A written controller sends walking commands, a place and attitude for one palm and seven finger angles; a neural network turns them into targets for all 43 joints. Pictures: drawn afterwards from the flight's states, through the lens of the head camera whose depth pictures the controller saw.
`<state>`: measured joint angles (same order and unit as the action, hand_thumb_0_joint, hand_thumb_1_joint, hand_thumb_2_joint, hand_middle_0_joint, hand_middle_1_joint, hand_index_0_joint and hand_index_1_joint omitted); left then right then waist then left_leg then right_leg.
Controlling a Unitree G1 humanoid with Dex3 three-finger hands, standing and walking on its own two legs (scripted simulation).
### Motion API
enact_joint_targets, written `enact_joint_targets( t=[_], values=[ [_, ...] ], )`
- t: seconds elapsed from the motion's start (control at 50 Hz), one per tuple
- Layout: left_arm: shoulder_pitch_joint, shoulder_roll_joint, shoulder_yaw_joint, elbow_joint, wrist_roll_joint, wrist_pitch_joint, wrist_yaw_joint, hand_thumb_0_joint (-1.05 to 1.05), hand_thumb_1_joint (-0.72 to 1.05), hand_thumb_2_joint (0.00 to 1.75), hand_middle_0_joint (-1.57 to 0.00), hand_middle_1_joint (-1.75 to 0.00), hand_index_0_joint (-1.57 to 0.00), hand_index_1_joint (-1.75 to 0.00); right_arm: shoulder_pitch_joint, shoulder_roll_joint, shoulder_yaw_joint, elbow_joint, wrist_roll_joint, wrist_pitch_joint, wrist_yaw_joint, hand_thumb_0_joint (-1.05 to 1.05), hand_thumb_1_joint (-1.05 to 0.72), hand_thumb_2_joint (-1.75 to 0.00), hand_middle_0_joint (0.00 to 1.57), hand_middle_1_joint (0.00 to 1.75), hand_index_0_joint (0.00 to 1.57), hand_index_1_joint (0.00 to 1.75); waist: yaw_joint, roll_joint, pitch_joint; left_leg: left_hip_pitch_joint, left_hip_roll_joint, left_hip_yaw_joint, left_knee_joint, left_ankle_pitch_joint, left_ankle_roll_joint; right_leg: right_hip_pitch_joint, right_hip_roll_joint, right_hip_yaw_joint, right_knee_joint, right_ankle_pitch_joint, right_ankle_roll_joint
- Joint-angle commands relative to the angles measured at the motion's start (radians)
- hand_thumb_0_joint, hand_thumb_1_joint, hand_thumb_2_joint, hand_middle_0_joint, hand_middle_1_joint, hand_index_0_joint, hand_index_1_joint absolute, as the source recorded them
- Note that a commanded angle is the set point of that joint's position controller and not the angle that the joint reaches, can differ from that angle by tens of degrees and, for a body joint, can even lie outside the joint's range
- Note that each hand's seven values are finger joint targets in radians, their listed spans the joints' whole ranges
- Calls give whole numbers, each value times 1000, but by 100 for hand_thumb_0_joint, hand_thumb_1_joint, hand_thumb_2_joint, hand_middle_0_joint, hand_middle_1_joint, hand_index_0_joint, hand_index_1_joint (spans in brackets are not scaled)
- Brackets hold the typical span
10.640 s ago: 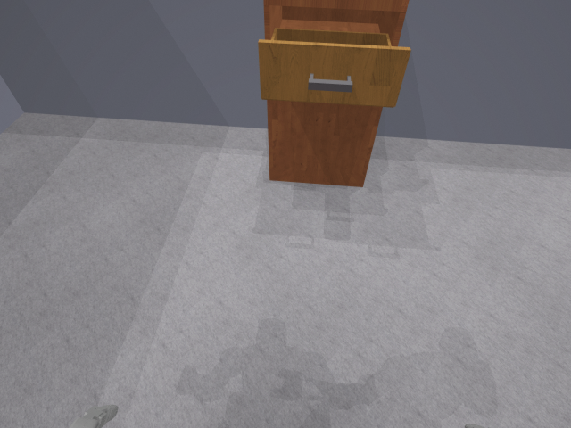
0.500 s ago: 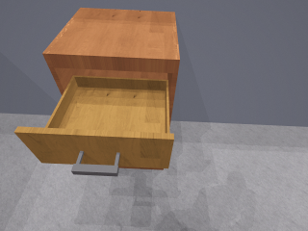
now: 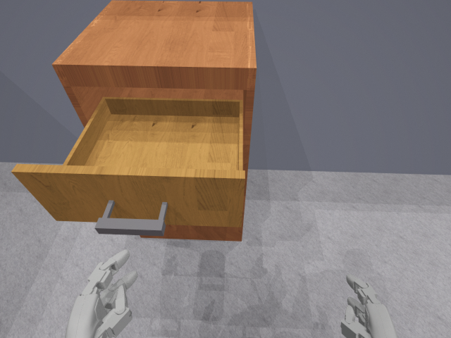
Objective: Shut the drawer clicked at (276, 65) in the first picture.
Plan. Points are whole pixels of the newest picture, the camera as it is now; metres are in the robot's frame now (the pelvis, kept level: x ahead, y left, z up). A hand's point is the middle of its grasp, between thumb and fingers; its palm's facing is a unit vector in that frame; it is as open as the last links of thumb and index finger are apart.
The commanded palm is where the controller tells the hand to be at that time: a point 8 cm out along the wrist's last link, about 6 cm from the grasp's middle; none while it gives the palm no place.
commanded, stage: raise the hand and make a fist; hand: left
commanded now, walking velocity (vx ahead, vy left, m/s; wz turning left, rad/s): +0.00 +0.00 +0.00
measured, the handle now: (134, 216) +0.35 +0.20 +0.00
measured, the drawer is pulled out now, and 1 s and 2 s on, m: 0.28 0.28 0.28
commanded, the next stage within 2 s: bring the fist close to the handle in 1.60 s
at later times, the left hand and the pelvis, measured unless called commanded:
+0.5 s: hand (112, 306) +0.17 +0.18 +0.04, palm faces +0.02 -1.00 -0.06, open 4.0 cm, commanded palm +0.13 +0.23 +0.04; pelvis -0.01 -0.01 -0.03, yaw +1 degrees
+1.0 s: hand (115, 307) +0.16 +0.16 +0.07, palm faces -0.05 -1.00 -0.02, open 3.1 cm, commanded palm +0.13 +0.22 +0.08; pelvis +0.00 +0.03 -0.02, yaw +1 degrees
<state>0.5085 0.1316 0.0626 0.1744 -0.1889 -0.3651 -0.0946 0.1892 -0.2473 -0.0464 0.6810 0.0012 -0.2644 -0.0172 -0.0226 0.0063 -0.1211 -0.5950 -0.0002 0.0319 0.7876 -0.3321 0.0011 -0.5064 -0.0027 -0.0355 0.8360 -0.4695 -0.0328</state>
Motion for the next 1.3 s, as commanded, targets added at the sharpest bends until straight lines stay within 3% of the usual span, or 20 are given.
enact_joint_targets(
  t=[0.0,0.02,0.04,0.1,0.16,0.24,0.28,0.34,0.4,0.44,0.5,0.56,0.64,0.72,0.76,0.9,1.04,1.1,1.2,1.28],
  values=[
    [13,191,120,-410,-18,-299,-114,0,90,90,-52,-65,-52,-65,-73,-90,-47,-217,-6,-58,6,0,-90,-90,20,30,20,30,69,117,-237,69,-8,-7,97,181,13,-114,1,12,29,262,1],
    [-15,205,127,-470,-21,-339,-114,0,90,90,-54,-67,-54,-67,-75,-81,-44,-222,-5,-58,5,0,-90,-90,20,30,20,30,55,167,-252,70,-5,-12,132,186,18,-149,3,18,50,250,-3],
    [-74,255,161,-509,-16,-365,-104,0,90,90,-56,-69,-56,-69,-64,-84,-44,-205,-7,-51,2,0,-90,-90,20,30,20,30,39,167,-232,35,1,-26,161,157,20,-195,6,27,62,217,-3],
    [-120,172,114,-469,-46,-398,-128,0,90,90,-62,-75,-62,-75,-96,-74,-30,-226,9,-39,-14,0,-90,-90,20,30,20,30,-12,101,-103,-103,6,-43,226,12,28,-291,3,72,44,53,-3],
    [-110,167,93,-377,-88,-282,-195,0,90,90,-68,-82,-68,-82,-85,-96,-18,-256,33,-22,-31,0,-90,-90,20,30,20,30,-35,3,-68,-181,4,-35,256,-92,33,-269,-23,165,-65,-119,25],
    [-79,234,126,-352,-125,-59,-292,0,90,90,-76,-91,-76,-91,-84,-112,-2,-305,59,1,-67,0,-90,-90,20,30,20,30,-4,-21,-123,-166,-5,-44,232,-78,42,-121,-59,243,-147,-66,80],
    [-85,263,173,-408,-135,6,-285,0,90,90,-80,-95,-80,-95,-73,-101,1,-310,57,8,-80,0,-90,-90,20,30,20,30,6,-39,-159,-130,-3,-55,206,-34,43,-68,-68,226,-143,28,91],
    [-39,289,270,-409,-144,28,-227,0,90,90,-86,-101,-86,-101,-87,-83,2,-289,45,15,-86,0,-90,-90,20,30,20,30,36,-75,-138,-105,7,-72,165,28,34,-35,-58,172,-118,153,89],
    [4,218,245,-419,-147,-13,-186,0,90,90,-92,-108,-92,-108,-70,-69,-3,-274,41,8,-77,0,-90,-90,20,30,20,30,38,-76,-94,-78,8,-69,122,69,27,-42,-44,112,-93,241,76],
    [41,218,241,-403,-132,-38,-172,0,90,90,-96,-112,-96,-112,-78,-74,-10,-264,39,0,-70,0,-90,-90,20,30,20,30,38,-87,-76,-71,8,-68,118,72,28,-54,-43,110,-94,252,83],
    [98,159,138,-462,-113,-73,-192,0,90,90,-102,-119,-102,-119,-54,-80,-16,-276,42,-27,-52,0,-90,-90,20,30,20,30,27,-16,-116,-11,2,-58,97,102,33,-64,-33,73,-74,272,70],
    [103,162,108,-506,-103,-83,-197,0,90,90,-108,-125,-108,-125,-39,-92,-22,-274,45,-42,-47,0,-90,-90,20,30,20,30,12,-37,-136,15,5,-60,90,105,40,-79,-22,53,-76,243,62],
    [69,197,116,-609,-89,-103,-146,0,90,90,-116,-134,-116,-134,-44,-100,-20,-276,40,-57,-49,0,-90,-90,20,30,20,30,17,15,-131,55,10,-64,63,84,43,-115,4,5,-60,139,29],
    [115,141,61,-676,-67,-98,-81,0,90,90,-124,-143,-124,-143,-37,-90,-12,-306,39,-52,-36,0,-90,-90,20,30,20,30,29,82,-147,109,19,-78,26,97,34,-127,16,-50,-21,135,13],
    [133,102,7,-684,-44,-67,-58,0,90,90,-128,-147,-128,-147,-34,-91,-6,-318,39,-34,-25,0,-90,-90,20,30,20,30,22,79,-132,122,25,-88,15,92,34,-136,20,-59,-20,131,14],
    [170,90,-77,-754,9,75,-44,0,90,90,-140,-160,-140,-160,-41,-89,13,-391,42,23,-16,0,-90,-90,20,30,20,30,18,22,-75,116,35,-107,-24,64,34,-110,20,-71,-36,123,18],
    [139,130,-35,-859,17,93,10,0,90,90,-140,-160,-140,-160,-35,-78,33,-415,40,58,-21,0,-90,-90,20,30,20,30,26,40,-53,141,41,-119,-42,31,29,-104,28,-72,-48,92,13],
    [161,88,-82,-887,11,91,-1,0,90,90,-140,-160,-140,-160,-26,-78,41,-427,43,55,-13,0,-90,-90,20,30,20,30,21,74,-67,162,42,-119,-43,48,25,-100,26,-74,-48,98,12],
    [179,92,-98,-873,11,130,-26,0,90,90,-140,-160,-140,-160,-23,-86,38,-425,50,44,-14,0,-90,-90,20,30,20,30,12,32,-52,150,36,-113,-46,39,31,-78,22,-68,-75,107,17],
    [259,124,-35,-844,9,145,-20,0,90,90,-140,-160,-140,-160,-33,-79,26,-419,52,49,-16,0,-90,-90,20,30,20,30,37,-8,-63,133,28,-92,-42,70,32,-42,21,-67,-81,145,18]
  ],
)
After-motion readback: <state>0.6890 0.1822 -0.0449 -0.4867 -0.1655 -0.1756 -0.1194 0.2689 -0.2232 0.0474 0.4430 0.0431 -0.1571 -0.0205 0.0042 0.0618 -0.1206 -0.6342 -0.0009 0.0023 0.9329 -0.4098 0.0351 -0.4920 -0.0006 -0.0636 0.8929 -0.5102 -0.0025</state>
